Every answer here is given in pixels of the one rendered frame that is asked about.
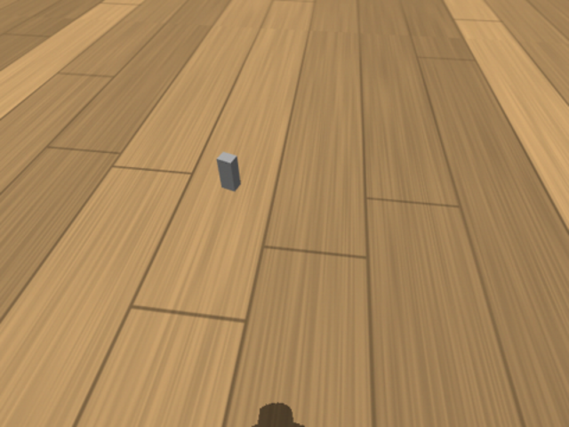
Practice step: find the carton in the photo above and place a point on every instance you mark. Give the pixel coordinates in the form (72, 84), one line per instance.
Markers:
(228, 170)

